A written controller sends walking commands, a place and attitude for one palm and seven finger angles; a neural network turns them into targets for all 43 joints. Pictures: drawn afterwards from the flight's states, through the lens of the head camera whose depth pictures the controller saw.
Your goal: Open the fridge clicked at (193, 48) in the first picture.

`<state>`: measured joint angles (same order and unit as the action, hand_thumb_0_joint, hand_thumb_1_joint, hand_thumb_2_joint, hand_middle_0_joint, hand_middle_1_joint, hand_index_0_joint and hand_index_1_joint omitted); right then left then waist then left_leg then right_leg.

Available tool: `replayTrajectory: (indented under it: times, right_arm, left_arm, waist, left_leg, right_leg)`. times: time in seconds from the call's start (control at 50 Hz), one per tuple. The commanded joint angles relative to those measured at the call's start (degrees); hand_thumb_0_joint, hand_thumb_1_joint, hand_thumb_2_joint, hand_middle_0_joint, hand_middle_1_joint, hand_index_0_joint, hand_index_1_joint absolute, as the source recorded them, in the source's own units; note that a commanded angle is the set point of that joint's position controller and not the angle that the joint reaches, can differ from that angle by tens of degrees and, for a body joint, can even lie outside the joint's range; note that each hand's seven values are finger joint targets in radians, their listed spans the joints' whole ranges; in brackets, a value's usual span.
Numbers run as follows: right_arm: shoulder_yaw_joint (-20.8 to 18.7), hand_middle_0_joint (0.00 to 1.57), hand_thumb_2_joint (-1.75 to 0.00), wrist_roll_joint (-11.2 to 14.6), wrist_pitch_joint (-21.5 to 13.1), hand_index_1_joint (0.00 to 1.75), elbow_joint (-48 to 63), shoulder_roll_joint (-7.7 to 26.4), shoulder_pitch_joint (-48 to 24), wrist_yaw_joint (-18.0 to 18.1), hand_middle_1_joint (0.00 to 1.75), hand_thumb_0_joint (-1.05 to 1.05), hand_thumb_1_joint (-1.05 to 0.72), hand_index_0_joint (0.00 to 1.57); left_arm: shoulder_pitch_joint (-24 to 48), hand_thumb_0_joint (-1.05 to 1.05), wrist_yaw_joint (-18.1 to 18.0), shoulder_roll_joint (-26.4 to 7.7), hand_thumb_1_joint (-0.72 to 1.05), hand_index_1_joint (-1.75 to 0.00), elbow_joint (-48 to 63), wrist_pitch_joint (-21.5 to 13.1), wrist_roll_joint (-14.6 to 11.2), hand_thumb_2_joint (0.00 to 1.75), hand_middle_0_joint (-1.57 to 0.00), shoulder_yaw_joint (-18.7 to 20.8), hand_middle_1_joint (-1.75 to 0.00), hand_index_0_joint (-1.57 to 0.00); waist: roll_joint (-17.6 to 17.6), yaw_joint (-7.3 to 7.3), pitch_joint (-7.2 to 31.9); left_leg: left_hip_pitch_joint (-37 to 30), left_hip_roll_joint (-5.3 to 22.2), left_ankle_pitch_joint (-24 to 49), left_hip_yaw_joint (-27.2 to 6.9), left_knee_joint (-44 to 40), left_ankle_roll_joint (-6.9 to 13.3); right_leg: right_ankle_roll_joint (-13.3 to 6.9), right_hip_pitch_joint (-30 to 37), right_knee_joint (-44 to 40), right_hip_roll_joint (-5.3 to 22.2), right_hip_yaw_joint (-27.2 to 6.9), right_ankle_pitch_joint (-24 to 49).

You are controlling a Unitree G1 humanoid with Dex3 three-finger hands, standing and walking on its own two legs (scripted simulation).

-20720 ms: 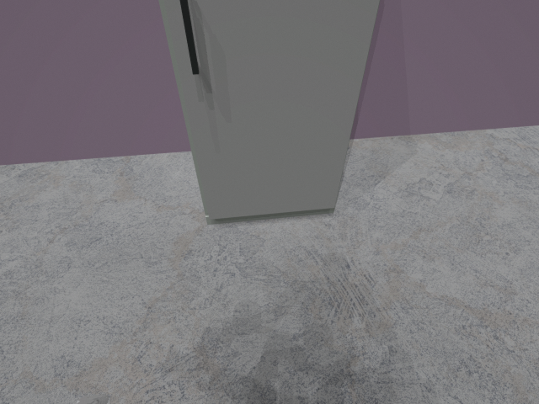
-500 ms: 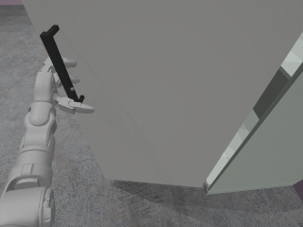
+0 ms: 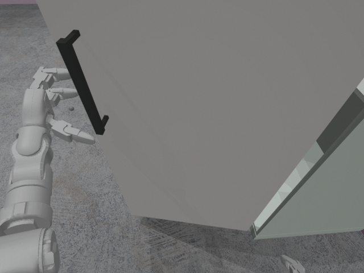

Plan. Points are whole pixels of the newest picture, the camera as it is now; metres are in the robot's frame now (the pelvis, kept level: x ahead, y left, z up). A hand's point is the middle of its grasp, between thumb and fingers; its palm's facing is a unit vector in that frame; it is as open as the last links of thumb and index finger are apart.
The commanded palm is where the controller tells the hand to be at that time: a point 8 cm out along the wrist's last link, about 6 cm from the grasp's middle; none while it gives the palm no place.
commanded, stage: slip the hand off the handle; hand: left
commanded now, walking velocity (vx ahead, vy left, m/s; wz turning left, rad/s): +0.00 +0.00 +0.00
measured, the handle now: (89, 89) +0.45 +0.22 +0.17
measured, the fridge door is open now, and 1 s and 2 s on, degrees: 78 78 78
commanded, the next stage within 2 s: draw the hand back to the body in 1.02 s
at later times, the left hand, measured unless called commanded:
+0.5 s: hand (51, 114) +0.39 +0.29 +0.16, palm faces +0.18 -0.96 -0.20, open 14.7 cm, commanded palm +0.34 +0.33 +0.16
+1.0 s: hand (22, 156) +0.28 +0.29 +0.16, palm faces +0.23 -0.95 -0.20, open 14.7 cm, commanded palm +0.24 +0.34 +0.16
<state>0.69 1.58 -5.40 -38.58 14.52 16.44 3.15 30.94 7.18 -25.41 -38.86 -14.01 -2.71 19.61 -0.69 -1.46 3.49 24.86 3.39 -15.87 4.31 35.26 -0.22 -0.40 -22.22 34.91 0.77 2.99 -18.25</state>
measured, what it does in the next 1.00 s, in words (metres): stands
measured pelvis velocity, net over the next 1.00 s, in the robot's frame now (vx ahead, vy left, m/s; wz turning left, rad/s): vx -0.01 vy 0.00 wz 0.03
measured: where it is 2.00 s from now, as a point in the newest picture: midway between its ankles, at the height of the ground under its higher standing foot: outside the picture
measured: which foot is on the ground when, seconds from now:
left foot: down 0.00-1.00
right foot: down 0.00-1.00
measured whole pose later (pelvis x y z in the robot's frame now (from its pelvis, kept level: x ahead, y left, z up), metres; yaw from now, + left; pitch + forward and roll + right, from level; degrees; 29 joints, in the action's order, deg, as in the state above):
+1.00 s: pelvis -0.01 +0.00 +0.00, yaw +2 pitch +2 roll -1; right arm 2.6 2.4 -8.9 -36.0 14.9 13.5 5.7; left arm 9.0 16.3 -25.1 -16.2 -9.7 -11.7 22.8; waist -1.9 2.6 4.2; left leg 23.6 2.8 -16.0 2.5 37.1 0.0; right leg -0.2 -19.8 35.8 1.3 4.6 -18.5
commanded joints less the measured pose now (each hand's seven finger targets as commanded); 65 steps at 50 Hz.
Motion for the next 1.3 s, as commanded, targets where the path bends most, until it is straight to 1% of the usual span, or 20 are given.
replayTrajectory:
  times: [0.0,0.2,0.28,0.36,0.38,0.46,0.58,0.68,0.8,0.92,1.0,1.04,1.1,1.12,1.14,1.16,1.2,1.22,1.26,1.28]
  right_arm:
    - [-3.7,0.2,-0.9,0.3,-1.8,0.3,5.8,8.5,2.5,0.9,0.3,0.0,-0.9,0.2]
    - [-3.5,0.2,-0.9,0.2,-1.6,0.3,5.4,9.5,3.6,1.6,0.3,0.0,-0.9,0.2]
    - [-3.6,0.2,-0.9,0.0,-1.4,0.3,6.0,9.5,3.8,1.4,0.3,0.0,-0.9,0.2]
    - [-3.5,0.2,-0.9,0.2,-1.5,0.3,7.5,9.3,3.4,1.1,0.3,0.0,-0.9,0.2]
    - [-3.6,0.2,-0.9,0.2,-1.4,0.3,7.6,9.5,3.2,1.0,0.3,0.0,-0.9,0.2]
    - [-3.3,0.2,-0.9,0.4,-1.2,0.3,9.3,9.3,1.9,1.1,0.3,0.0,-0.9,0.2]
    - [-3.1,0.2,-0.9,0.3,-2.1,0.3,9.9,8.6,-0.2,1.5,0.3,0.0,-0.9,0.2]
    - [-2.4,0.2,-0.9,0.8,-3.3,0.3,9.3,8.6,-2.3,2.4,0.3,0.0,-0.9,0.2]
    - [-1.9,0.2,-0.9,0.8,-5.1,0.3,9.9,8.1,-4.4,3.0,0.3,0.0,-0.9,0.2]
    - [-1.4,0.2,-0.9,0.9,-6.3,0.3,10.3,8.0,-6.1,3.2,0.3,0.0,-0.9,0.2]
    - [-1.0,0.2,-0.9,1.0,-6.6,0.3,10.4,7.9,-7.1,3.7,0.3,0.0,-0.9,0.2]
    - [-0.7,0.2,-0.9,1.0,-7.2,0.3,10.2,7.7,-7.5,4.1,0.3,0.0,-0.9,0.2]
    - [-0.7,0.2,-0.9,0.9,-7.9,0.3,9.2,7.9,-7.1,4.6,0.3,0.0,-0.9,0.2]
    - [-0.6,0.2,-0.9,1.0,-8.0,0.3,8.9,7.9,-7.1,4.8,0.3,0.0,-0.9,0.2]
    - [0.1,0.2,-0.9,2.7,-8.7,0.3,9.1,9.3,-7.8,5.7,0.3,0.0,-0.9,0.2]
    - [0.1,0.2,-0.9,3.3,-9.3,0.3,9.9,9.2,-8.5,6.3,0.3,0.0,-0.9,0.2]
    - [0.8,0.2,-0.9,3.1,-10.1,0.3,10.8,9.4,-8.9,7.0,0.3,0.0,-0.9,0.2]
    - [1.3,0.2,-0.9,3.0,-10.3,0.3,11.2,9.1,-8.9,6.9,0.3,0.0,-0.9,0.2]
    - [1.0,0.2,-0.9,2.4,-10.7,0.3,11.8,8.9,-8.5,5.9,0.3,0.0,-0.9,0.2]
    - [0.9,0.2,-0.9,2.5,-11.0,0.3,12.2,8.4,-8.2,5.1,0.3,0.0,-0.9,0.2]
  left_arm:
    - [22.2,0.0,2.1,-15.8,-0.55,-1.15,13.6,-4.2,-2.2,0.2,-0.25,3.8,-1.15,-0.25]
    - [25.5,0.0,4.3,-18.6,-0.55,-1.15,13.3,-4.0,-3.4,0.2,-0.25,4.9,-1.15,-0.25]
    - [23.3,0.0,4.7,-20.3,-0.55,-1.15,14.0,-4.9,-2.8,0.2,-0.25,6.3,-1.15,-0.25]
    - [16.8,0.0,5.7,-16.8,-0.55,-1.15,14.4,-4.2,-4.3,0.2,-0.25,4.9,-1.15,-0.25]
    - [15.0,0.0,5.7,-19.0,-0.55,-1.15,15.5,-3.8,-4.7,0.2,-0.25,7.2,-1.15,-0.25]
    - [9.0,0.0,5.6,-19.8,-0.55,-1.15,19.6,-2.5,-5.8,0.2,-0.25,9.6,-1.15,-0.25]
    - [6.7,0.0,5.3,-18.9,-0.55,-1.15,29.4,-2.3,-6.4,0.2,-0.25,9.6,-1.15,-0.25]
    - [5.9,0.0,6.4,-17.3,-0.55,-1.15,30.0,-0.9,-7.7,0.2,-0.25,7.9,-1.15,-0.25]
    - [1.1,0.0,8.0,-15.3,-0.55,-1.15,33.7,-0.4,-9.1,0.2,-0.25,6.8,-1.15,-0.25]
    - [-6.4,0.0,8.2,-15.6,-0.55,-1.15,34.2,0.8,-10.5,0.2,-0.25,9.0,-1.15,-0.25]
    - [-6.2,0.0,8.9,-17.0,-0.55,-1.15,35.5,1.5,-11.0,0.2,-0.25,10.4,-1.15,-0.25]
    - [-1.7,0.0,9.3,-16.3,-0.55,-1.15,37.1,1.0,-10.8,0.2,-0.25,8.7,-1.15,-0.25]
    - [-1.2,0.0,9.6,-17.1,-0.55,-1.15,34.5,0.6,-11.0,0.2,-0.25,9.1,-1.15,-0.25]
    - [0.3,0.0,10.0,-16.2,-0.55,-1.15,33.1,0.5,-10.8,0.2,-0.25,7.7,-1.15,-0.25]
    - [-0.5,0.0,16.4,-13.4,-0.55,-1.15,25.9,6.1,-17.7,0.2,-0.25,5.2,-1.15,-0.25]
    - [1.7,0.0,19.9,-15.5,-0.55,-1.15,29.0,8.3,-19.2,0.2,-0.25,6.2,-1.15,-0.25]
    - [3.4,0.0,24.3,-21.8,-0.55,-1.15,30.5,12.7,-20.1,0.2,-0.25,9.9,-1.15,-0.25]
    - [3.5,0.0,25.9,-21.9,-0.55,-1.15,30.1,14.1,-19.8,0.2,-0.25,9.0,-1.15,-0.25]
    - [-0.4,0.0,25.3,-25.2,-0.55,-1.15,31.3,14.2,-20.1,0.2,-0.25,14.1,-1.15,-0.25]
    - [-5.0,0.0,24.7,-23.7,-0.55,-1.15,31.3,13.7,-20.4,0.2,-0.25,14.5,-1.15,-0.25]
  waist:
    - [-2.5,0.13,17.4]
    - [-2.8,-0.89,17.1]
    - [-6.4,0.2,19.4]
    - [-4.7,1.23,18.1]
    - [-5.1,2.01,19.1]
    - [-2.1,2.84,16.5]
    - [-5.2,2.43,16.4]
    - [-4.9,1.4,11.2]
    - [-6.0,2.6,12.7]
    - [-2.6,3.97,9.8]
    - [-2.0,3.79,8.5]
    - [-5.1,2.99,8.0]
    - [-3.5,2.58,7.7]
    - [-3.5,2.05,6.8]
    - [-2.6,1.05,9.3]
    - [-3.0,2.1,10.9]
    - [-5.0,3.25,13.1]
    - [-5.4,3.17,11.8]
    - [-4.1,4.54,11.2]
    - [-2.8,4.92,10.1]
  left_leg:
    - [-12.2,-2.7,15.9,-2.3,-1.4,2.3]
    - [-12.3,-2.3,14.4,-4.4,-0.9,1.8]
    - [-13.6,-2.1,16.7,-4.8,-0.6,1.4]
    - [-12.4,-1.9,16.8,-4.9,-1.1,1.3]
    - [-12.2,-1.8,17.0,-4.7,-1.1,1.3]
    - [-9.3,-1.9,14.8,-4.0,-1.9,1.7]
    - [-11.3,-2.0,13.9,-4.2,-2.1,1.6]
    - [-9.7,-2.1,6.8,-4.5,-3.2,1.6]
    - [-11.3,-2.6,7.6,-4.5,-3.1,1.6]
    - [-9.3,-2.8,4.7,-4.4,-4.0,1.6]
    - [-8.2,-2.9,3.4,-3.8,-4.0,1.7]
    - [-8.8,-3.0,2.2,-4.1,-4.1,1.6]
    - [-7.9,-3.1,1.3,-3.9,-3.3,1.7]
    - [-7.7,-3.1,0.4,-4.1,-3.4,1.7]
    - [-9.3,-2.8,-1.2,-4.3,-4.8,2.0]
    - [-10.5,-2.7,0.7,-4.3,-4.5,2.2]
    - [-11.5,-3.2,4.5,-5.1,-4.4,2.4]
    - [-11.4,-3.4,5.2,-5.4,-4.6,2.4]
    - [-10.8,-3.2,7.8,-6.0,-4.2,2.1]
    - [-10.6,-3.1,8.8,-5.8,-4.6,2.1]
  right_leg:
    - [-0.5,3.0,-3.8,-1.9,-2.2,19.8]
    - [-0.7,-1.0,-3.3,-2.2,-1.3,15.0]
    - [-1.1,-1.1,-2.4,-2.4,-1.1,15.0]
    - [-1.2,0.0,-2.4,-2.6,-0.5,14.7]
    - [-1.1,0.7,-2.3,-2.6,-0.7,15.3]
    - [-0.9,2.7,-2.6,-2.7,-0.5,14.9]
    - [-0.9,1.8,-2.7,-2.9,-0.6,13.6]
    - [-0.7,-0.7,-4.4,-2.7,-0.7,8.0]
    - [-0.8,0.8,-4.4,-2.3,-0.8,9.0]
    - [-0.6,2.0,-5.3,-1.9,-0.9,7.1]
    - [-0.2,2.3,-6.1,-1.4,-1.6,6.0]
    - [-0.4,1.1,-6.5,-1.5,-1.7,4.3]
    - [-0.1,1.0,-6.9,-1.2,-2.5,3.3]
    - [-0.1,0.0,-7.2,-1.2,-2.4,2.1]
    - [-0.3,5.1,-8.7,-0.5,-3.5,2.3]
    - [-0.2,7.3,-9.0,0.0,-4.1,4.8]
    - [-0.2,8.9,-8.7,0.3,-4.7,8.4]
    - [-0.1,8.4,-8.8,0.1,-4.4,8.8]
    - [-0.2,9.4,-8.9,0.2,-5.2,10.1]
    - [-0.3,9.5,-8.3,-0.1,-3.9,11.8]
